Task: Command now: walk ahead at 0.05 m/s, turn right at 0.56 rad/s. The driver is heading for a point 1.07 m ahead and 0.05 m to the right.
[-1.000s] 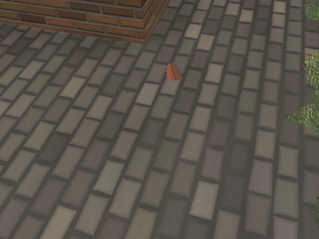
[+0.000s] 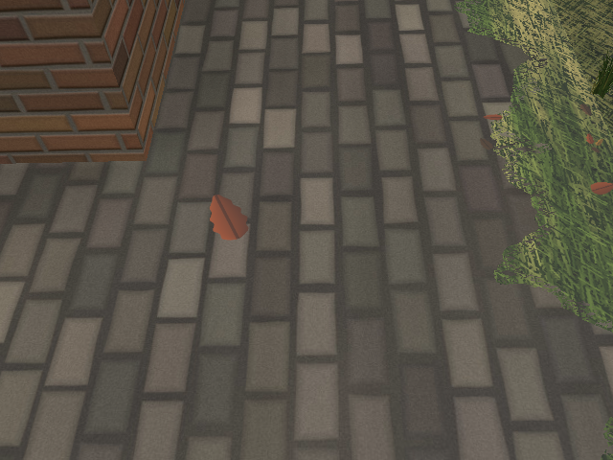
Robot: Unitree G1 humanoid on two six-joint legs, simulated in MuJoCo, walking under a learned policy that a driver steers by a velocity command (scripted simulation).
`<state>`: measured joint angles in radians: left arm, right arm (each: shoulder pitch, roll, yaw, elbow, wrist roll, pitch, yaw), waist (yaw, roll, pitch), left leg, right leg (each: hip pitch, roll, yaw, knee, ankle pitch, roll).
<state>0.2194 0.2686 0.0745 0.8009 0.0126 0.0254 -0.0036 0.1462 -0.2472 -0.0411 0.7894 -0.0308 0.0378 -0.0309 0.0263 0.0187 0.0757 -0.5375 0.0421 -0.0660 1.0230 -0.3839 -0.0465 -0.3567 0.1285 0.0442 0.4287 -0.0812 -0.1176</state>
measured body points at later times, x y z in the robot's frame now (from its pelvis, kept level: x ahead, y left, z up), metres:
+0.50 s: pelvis +0.02 +0.06 +0.01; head +0.06 +0.08 +0.46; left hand +0.20 +0.30 -0.13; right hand +0.06 -0.24 -0.08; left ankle +0.04 +0.15 -0.73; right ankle -0.05 -0.06 -0.66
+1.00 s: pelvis +0.00 +0.05 +0.01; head +0.01 +0.05 +0.46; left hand +0.20 +0.23 -0.12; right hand -0.04 -0.22 -0.13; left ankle +0.04 +0.17 -0.74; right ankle -0.04 -0.04 -0.73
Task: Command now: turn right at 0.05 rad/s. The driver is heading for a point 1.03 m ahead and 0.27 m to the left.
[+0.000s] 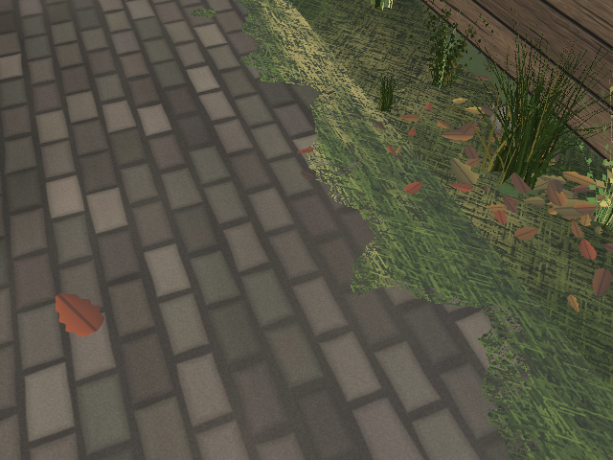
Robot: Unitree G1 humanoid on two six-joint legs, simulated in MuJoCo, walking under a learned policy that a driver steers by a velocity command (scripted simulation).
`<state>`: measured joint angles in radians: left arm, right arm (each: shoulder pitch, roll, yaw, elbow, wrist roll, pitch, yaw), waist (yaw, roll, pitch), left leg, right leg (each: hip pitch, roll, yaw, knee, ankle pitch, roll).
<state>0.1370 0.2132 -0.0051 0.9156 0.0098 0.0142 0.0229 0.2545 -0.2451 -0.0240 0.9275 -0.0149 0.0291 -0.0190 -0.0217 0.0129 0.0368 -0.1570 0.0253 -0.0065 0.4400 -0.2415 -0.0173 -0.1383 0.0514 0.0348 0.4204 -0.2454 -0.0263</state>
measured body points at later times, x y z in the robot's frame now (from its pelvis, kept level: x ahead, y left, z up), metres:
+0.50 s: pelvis +0.02 +0.00 +0.00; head +0.01 -0.01 +0.45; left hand +0.04 +0.26 -0.15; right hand +0.01 -0.25 -0.16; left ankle -0.01 +0.13 -0.74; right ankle +0.00 -0.09 -0.73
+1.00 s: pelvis +0.25 +0.02 -0.03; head +0.29 +0.03 +0.42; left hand +0.14 +0.25 -0.17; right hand +0.44 -0.21 -0.14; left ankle +0.35 +0.08 -0.74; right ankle +0.03 -0.09 -0.70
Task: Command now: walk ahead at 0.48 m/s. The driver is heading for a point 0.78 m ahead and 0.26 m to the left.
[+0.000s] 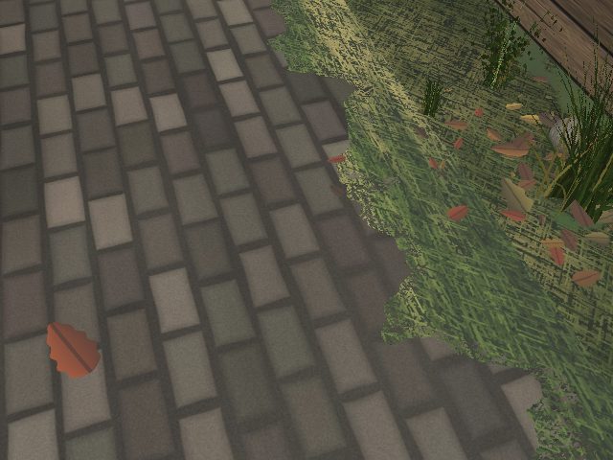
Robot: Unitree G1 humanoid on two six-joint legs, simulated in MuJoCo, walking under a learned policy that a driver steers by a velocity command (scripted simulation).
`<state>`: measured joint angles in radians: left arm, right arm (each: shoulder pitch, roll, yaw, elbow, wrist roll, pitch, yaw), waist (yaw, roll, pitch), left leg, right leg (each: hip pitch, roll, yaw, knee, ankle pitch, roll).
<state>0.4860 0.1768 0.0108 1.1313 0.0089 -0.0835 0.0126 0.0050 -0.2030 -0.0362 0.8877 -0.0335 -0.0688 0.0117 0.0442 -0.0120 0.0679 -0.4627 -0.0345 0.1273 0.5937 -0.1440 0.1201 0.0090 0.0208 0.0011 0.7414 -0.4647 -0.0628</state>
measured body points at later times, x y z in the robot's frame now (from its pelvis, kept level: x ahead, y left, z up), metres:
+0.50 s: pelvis +0.29 -0.01 +0.01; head +0.33 +0.00 +0.46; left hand +0.49 +0.22 -0.09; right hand +0.21 -0.25 -0.13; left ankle +0.11 +0.06 -0.71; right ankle +0.43 -0.08 -0.72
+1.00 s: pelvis +0.54 +0.06 +0.01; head +0.57 +0.08 +0.46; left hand +0.39 +0.27 -0.13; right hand +0.82 -0.05 -0.09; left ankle +0.62 +0.18 -0.70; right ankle +0.43 -0.09 -0.71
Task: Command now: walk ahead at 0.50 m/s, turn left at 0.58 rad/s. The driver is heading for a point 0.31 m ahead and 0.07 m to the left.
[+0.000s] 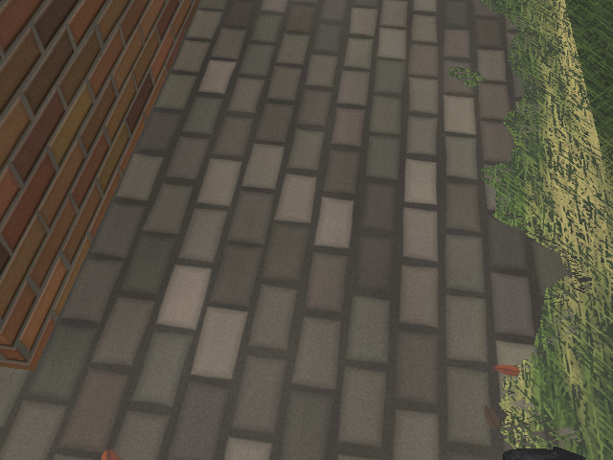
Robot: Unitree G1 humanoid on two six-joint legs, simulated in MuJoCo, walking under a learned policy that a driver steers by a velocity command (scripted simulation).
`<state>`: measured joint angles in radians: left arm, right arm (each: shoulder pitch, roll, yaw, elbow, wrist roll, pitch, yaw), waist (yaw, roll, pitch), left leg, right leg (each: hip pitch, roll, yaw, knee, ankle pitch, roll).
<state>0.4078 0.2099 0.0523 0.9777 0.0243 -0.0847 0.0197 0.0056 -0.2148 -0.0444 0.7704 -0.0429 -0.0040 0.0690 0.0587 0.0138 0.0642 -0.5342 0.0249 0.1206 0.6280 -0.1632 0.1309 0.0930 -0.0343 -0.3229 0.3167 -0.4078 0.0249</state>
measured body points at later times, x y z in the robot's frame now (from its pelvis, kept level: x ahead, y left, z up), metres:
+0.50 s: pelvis +0.23 +0.03 +0.01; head +0.26 +0.04 +0.46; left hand +0.32 +0.28 -0.12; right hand +0.29 -0.23 -0.12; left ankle +0.13 +0.07 -0.73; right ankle +0.37 -0.06 -0.70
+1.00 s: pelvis +0.29 +0.04 +0.02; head +0.29 +0.05 +0.47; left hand +0.30 +0.29 -0.14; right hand +0.35 -0.20 -0.13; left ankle +0.25 +0.15 -0.73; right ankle +0.36 -0.04 -0.73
